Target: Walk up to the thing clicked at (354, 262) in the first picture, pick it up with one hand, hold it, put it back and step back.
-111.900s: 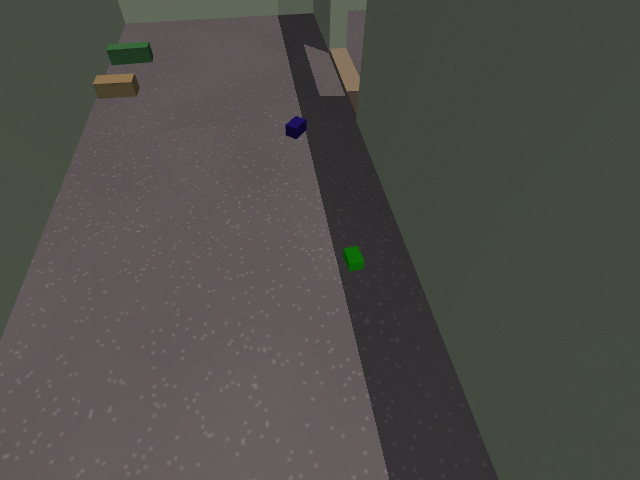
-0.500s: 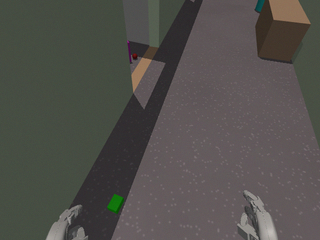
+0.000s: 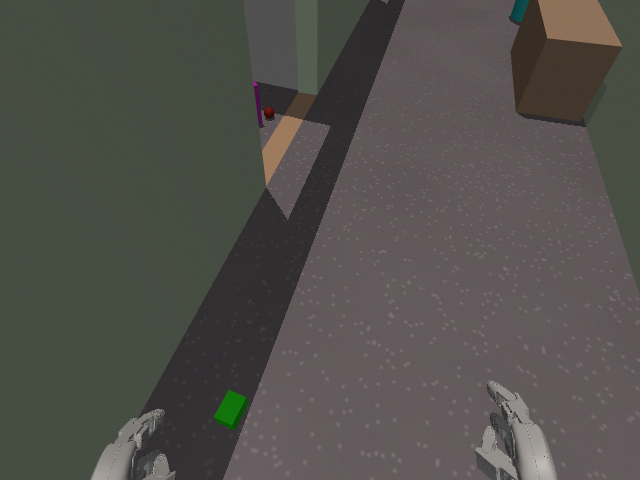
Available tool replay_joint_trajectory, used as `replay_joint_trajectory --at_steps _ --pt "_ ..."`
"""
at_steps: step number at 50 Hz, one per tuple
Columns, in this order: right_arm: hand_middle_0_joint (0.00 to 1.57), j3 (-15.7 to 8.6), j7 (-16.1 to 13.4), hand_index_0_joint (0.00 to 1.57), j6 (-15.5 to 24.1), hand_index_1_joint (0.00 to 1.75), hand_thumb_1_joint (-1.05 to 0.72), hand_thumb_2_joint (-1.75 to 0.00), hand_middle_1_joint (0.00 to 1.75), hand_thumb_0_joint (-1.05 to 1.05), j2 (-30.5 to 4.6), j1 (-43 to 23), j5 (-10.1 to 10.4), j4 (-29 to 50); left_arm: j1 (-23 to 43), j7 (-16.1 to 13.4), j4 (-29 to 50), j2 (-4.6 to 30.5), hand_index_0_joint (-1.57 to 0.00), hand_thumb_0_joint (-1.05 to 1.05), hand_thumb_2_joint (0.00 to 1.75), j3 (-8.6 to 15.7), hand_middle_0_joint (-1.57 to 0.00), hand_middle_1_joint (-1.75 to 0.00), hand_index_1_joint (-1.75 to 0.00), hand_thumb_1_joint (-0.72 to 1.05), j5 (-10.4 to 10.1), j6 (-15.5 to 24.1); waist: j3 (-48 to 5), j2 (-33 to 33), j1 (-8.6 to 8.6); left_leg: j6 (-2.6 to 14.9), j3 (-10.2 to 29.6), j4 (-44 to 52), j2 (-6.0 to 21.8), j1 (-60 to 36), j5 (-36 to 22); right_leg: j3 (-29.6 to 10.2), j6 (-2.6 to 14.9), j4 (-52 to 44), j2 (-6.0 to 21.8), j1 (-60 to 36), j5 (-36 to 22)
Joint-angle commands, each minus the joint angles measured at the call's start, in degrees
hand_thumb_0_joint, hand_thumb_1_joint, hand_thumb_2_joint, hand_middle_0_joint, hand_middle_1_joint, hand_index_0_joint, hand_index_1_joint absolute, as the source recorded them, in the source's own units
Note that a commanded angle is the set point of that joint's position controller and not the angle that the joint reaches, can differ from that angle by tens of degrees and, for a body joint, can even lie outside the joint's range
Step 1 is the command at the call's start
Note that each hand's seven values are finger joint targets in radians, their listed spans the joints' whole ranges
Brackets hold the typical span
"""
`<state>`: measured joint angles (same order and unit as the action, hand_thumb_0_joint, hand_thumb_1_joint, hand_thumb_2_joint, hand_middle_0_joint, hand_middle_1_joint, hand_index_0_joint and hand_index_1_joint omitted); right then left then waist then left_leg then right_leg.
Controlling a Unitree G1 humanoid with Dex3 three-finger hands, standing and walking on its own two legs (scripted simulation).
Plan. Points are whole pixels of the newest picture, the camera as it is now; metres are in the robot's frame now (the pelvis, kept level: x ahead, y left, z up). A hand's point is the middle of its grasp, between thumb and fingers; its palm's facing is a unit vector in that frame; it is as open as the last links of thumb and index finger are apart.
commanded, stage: home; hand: left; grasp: from above
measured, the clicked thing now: (231, 409) +0.45 +0.24 -0.69
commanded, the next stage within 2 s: stand in 0.18 s
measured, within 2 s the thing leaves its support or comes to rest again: neither
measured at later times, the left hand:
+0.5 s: hand out of the picture +0.12 +0.22 -0.09, palm faces +0.03 -0.94 -0.33, open 7.4 cm
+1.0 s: hand out of the picture +0.03 +0.23 -0.10, palm faces +0.07 -0.94 -0.32, open 7.4 cm
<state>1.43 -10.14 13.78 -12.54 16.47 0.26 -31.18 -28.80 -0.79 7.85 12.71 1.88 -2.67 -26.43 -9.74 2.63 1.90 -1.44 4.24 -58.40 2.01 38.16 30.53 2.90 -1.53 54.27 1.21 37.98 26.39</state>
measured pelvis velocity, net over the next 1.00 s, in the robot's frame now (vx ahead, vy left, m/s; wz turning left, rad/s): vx -0.01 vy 0.00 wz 0.03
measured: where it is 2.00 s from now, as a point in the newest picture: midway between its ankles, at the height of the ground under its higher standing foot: outside the picture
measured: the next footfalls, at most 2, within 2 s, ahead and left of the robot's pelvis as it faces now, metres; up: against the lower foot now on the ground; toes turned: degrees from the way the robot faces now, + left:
none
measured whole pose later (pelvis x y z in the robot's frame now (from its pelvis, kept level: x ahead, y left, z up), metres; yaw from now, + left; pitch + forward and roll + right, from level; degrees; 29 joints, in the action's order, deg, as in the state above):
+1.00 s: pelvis -0.01 +0.00 +0.06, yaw +2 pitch -4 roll +0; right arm -1.7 -1.4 -0.2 -16.2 9.7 -1.6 -60.8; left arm -11.1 -1.7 -61.6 15.7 2.2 2.0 -0.9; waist 3.3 1.0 -1.5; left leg -0.8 3.6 -27.6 -0.1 8.2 15.4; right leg 3.2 -1.9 26.5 3.3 8.8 13.5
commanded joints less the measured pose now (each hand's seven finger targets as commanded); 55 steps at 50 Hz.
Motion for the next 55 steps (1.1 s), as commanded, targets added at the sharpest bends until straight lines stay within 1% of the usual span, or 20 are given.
replay_joint_trajectory --at_steps 1,3,4,5,7,13,14,15,16,17,19,21,23,26,30,33,36,44,48,55 --pt "0.2 -3.1 -0.6 0.2 3.1 0.3 -0.9 -0.9 0.3 0.0 -7.1 -3.6 0.2 9.4 1.0 -0.6 11.4 6.4 -0.2 0.0 0.9 3.3 -0.2 -0.3 -0.3 0.9 0.1 2.7 -5.4 0.1 0.45 1.58 -1.8 9.0 -2.1 -3.2 -18.2 1.4 1.32 -7.4 -2.0 -5.7 -14.1" --pt "0.2 -3.2 -0.6 0.2 2.9 0.3 -0.9 -0.9 0.3 0.0 -7.4 -3.6 0.1 9.0 0.9 -0.7 11.1 6.8 -0.2 0.0 0.9 3.6 -0.2 -0.3 -0.3 0.9 0.1 2.6 -4.6 1.4 0.19 1.23 -1.4 9.7 -1.9 -3.2 -18.3 1.5 1.61 -7.0 -2.1 -5.2 -13.5" --pt "0.2 -3.1 -0.5 0.2 3.0 0.3 -0.9 -0.9 0.3 0.0 -7.1 -4.0 0.1 9.5 1.0 -0.5 10.5 5.3 -0.2 0.0 0.9 2.2 -0.2 -0.3 -0.3 0.9 0.2 2.6 -4.5 1.1 0.54 1.18 -1.3 9.7 -1.8 -3.2 -18.5 1.7 1.51 -7.0 -2.2 -4.8 -13.7" --pt "0.2 -3.2 -0.5 0.2 2.9 0.3 -0.9 -0.9 0.3 0.0 -7.2 -3.7 0.1 9.4 1.2 -0.6 11.3 6.4 -0.2 0.0 0.9 3.4 -0.2 -0.3 -0.3 0.9 0.2 2.7 -4.7 1.0 0.26 1.15 -1.2 9.8 -1.6 -3.3 -18.4 1.8 1.61 -6.9 -2.3 -5.0 -13.3" --pt "0.2 -2.9 -0.5 0.2 2.9 0.3 -0.9 -0.9 0.3 0.0 -6.9 -4.1 0.2 9.8 1.3 -0.6 10.7 5.5 -0.2 0.0 0.9 2.6 -0.2 -0.3 -0.3 0.9 -0.1 2.7 -4.3 0.0 0.47 1.57 -1.5 9.3 -2.0 -2.7 -17.2 1.7 1.28 -7.6 -2.1 -4.9 -13.0" --pt "0.2 -3.1 -0.8 0.2 3.1 0.3 -0.9 -0.9 0.3 0.0 -7.0 -3.9 0.2 9.6 1.5 -0.8 11.5 7.0 -0.2 0.0 0.9 4.3 -0.2 -0.3 -0.3 0.9 0.0 2.4 -4.4 -0.8 0.55 2.08 -2.3 8.8 -2.4 -2.0 -13.8 1.1 0.99 -8.8 -1.8 -5.2 -10.9" --pt "0.2 -5.0 2.7 0.2 -3.6 0.3 -0.9 -0.9 0.3 0.0 -13.5 -7.0 -7.0 -4.4 19.0 -3.0 -8.6 11.3 -0.2 0.0 0.9 3.2 -0.2 -0.3 -0.3 0.9 6.4 15.0 9.6 -4.6 -3.51 4.27 -0.3 13.6 -1.0 -2.5 -23.7 -2.4 3.13 -11.0 2.7 -15.3 -10.0" --pt "0.2 -6.0 4.1 0.2 -6.0 0.3 -0.9 -0.9 0.3 0.0 -14.2 -7.2 -6.9 -5.5 13.5 -2.6 -18.8 11.8 -0.2 0.0 0.9 4.3 -0.2 -0.3 -0.3 0.9 6.8 18.8 3.9 -7.2 -3.65 5.3 -1.4 13.2 -1.1 -6.9 -24.9 -6.4 5.36 -12.5 3.5 -16.9 -10.4" --pt "0.2 -5.8 5.1 0.2 -7.0 0.3 -0.9 -0.9 0.3 0.0 -13.9 -6.1 -7.0 -5.3 13.1 -2.3 -21.3 12.7 -0.2 0.0 0.9 4.2 -0.2 -0.3 -0.3 0.9 7.2 20.7 2.3 -7.5 -2.71 5.41 -1.4 13.7 -1.1 -8.7 -23.9 -8.8 6.51 -12.8 4.6 -17.1 -10.9" --pt "0.2 -5.6 6.0 0.2 -7.8 0.3 -0.9 -0.9 0.3 0.0 -13.6 -6.2 -6.9 -5.0 14.2 -1.9 -22.7 12.5 -0.2 0.0 0.9 3.4 -0.2 -0.3 -0.3 0.9 7.1 21.8 4.9 -4.4 -2.21 5.11 -0.5 15.2 -1.4 -9.0 -22.1 -7.5 6.2 -13.5 3.3 -14.7 -11.0" --pt "0.2 -5.3 7.9 0.2 -8.2 0.3 -0.9 -0.9 0.3 0.0 -12.0 -6.4 -4.2 -7.0 16.2 -1.4 -27.1 12.6 -0.2 0.0 0.9 3.3 -0.2 -0.3 -0.3 0.9 6.4 23.6 3.0 -0.2 -3.37 5.25 0.5 18.8 -1.1 -13.3 -19.9 -5.7 4.71 -12.2 3.7 -18.0 -12.5" --pt "0.2 -5.9 8.7 0.2 -8.8 0.3 -0.9 -0.9 0.3 0.0 -12.7 -8.2 -3.2 -8.3 16.2 -1.4 -32.0 12.0 -0.2 0.0 0.9 3.6 -0.2 -0.3 -0.3 0.9 5.8 23.8 3.6 -2.5 -4.49 4.78 0.7 19.4 -1.0 -15.1 -19.8 -5.6 4.27 -14.3 3.6 -17.4 -11.6" --pt "0.2 -6.4 9.0 0.2 -9.3 0.3 -0.9 -0.9 0.3 0.0 -12.6 -8.8 -3.1 -9.9 17.8 -1.5 -36.6 11.6 -0.2 0.0 0.9 3.5 -0.2 -0.3 -0.3 0.9 5.6 24.5 4.8 -2.9 -4.28 4.8 1.5 21.5 -0.8 -15.5 -16.1 -5.5 3.7 -17.1 3.8 -17.6 -7.8" --pt "0.2 -6.7 9.2 0.2 -10.1 0.3 -0.9 -0.9 0.3 0.0 -13.3 -8.4 -3.5 -12.3 18.6 -1.4 -42.1 11.7 -0.2 0.0 0.9 3.6 -0.2 -0.3 -0.3 0.9 5.7 25.7 5.9 -1.0 -3.88 5.26 3.1 25.4 0.1 -15.9 -11.5 -4.7 3.02 -18.8 3.3 -19.7 -6.7" --pt "0.2 -6.6 8.9 0.2 -10.8 0.3 -0.9 -0.9 0.3 0.0 -13.3 -7.3 -3.3 -15.3 19.1 -1.4 -48.3 11.9 -0.2 0.0 0.9 3.6 -0.2 -0.3 -0.3 0.9 5.3 26.8 8.0 -0.8 -3.22 4.99 3.9 28.0 0.8 -18.9 -17.0 -4.6 3.03 -21.2 3.6 -21.1 -11.3" --pt "0.2 -6.7 8.7 0.2 -11.1 0.3 -0.9 -0.9 0.3 0.0 -14.1 -8.3 -2.9 -17.4 17.8 -1.5 -52.9 12.1 -0.2 0.0 0.9 3.4 -0.2 -0.3 -0.3 0.9 5.0 27.0 8.1 0.0 -3.84 4.76 4.9 30.0 1.8 -20.7 -20.3 -3.8 2.9 -23.0 3.7 -24.1 -14.2" --pt "0.2 -6.3 8.3 0.2 -11.6 0.3 -0.9 -0.9 0.3 0.0 -14.0 -6.9 -2.5 -19.7 18.5 -1.7 -56.5 12.9 -0.2 0.0 0.9 3.4 -0.2 -0.3 -0.3 0.9 4.7 27.2 9.0 -1.8 -2.82 4.2 4.1 31.4 1.5 -21.9 -22.3 -4.5 3.06 -25.6 4.6 -26.6 -17.2" --pt "0.2 -5.7 8.0 0.2 -12.5 0.3 -0.9 -0.9 0.3 0.0 -14.3 -7.0 -1.7 -25.0 19.1 -2.0 -63.9 14.0 -0.2 0.0 0.9 2.5 -0.2 -0.3 -0.3 0.9 4.3 27.3 10.0 -2.3 -2.53 3.18 3.4 34.5 2.1 -27.5 -27.0 -4.3 2.43 -31.2 5.6 -29.8 -20.2" --pt "0.2 -5.4 8.0 0.2 -12.8 0.3 -0.9 -0.9 0.3 0.0 -14.5 -8.4 -1.7 -26.3 20.6 -1.9 -65.9 14.4 -0.2 0.0 0.9 2.3 -0.2 -0.3 -0.3 0.9 4.5 26.9 12.4 -1.3 -2.73 2.86 4.0 37.9 2.4 -25.7 -22.3 -3.8 2.0 -33.3 5.2 -30.9 -15.2" --pt "0.2 -5.3 8.4 0.2 -13.0 0.3 -0.9 -0.9 0.3 0.0 -14.8 -8.9 -1.6 -28.2 21.1 -1.4 -68.7 14.9 -0.2 0.0 0.9 2.2 -0.2 -0.3 -0.3 0.9 4.4 27.0 13.7 -1.4 -3.02 2.66 4.3 40.5 2.6 -25.3 -18.4 -4.1 1.91 -35.2 5.4 -32.0 -13.6"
